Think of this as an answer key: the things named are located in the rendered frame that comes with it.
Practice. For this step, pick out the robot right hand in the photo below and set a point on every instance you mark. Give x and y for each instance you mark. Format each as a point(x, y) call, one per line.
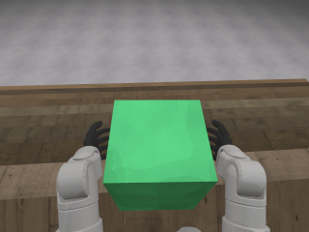
point(223, 137)

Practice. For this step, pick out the robot left hand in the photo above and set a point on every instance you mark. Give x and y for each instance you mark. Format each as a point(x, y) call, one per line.
point(93, 140)

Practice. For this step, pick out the robot right forearm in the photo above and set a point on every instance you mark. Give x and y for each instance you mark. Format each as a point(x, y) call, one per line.
point(245, 191)

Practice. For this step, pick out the carton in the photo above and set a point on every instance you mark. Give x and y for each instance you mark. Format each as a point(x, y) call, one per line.
point(158, 155)

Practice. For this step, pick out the robot left forearm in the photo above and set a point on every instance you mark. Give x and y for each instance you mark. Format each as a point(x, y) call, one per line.
point(77, 192)

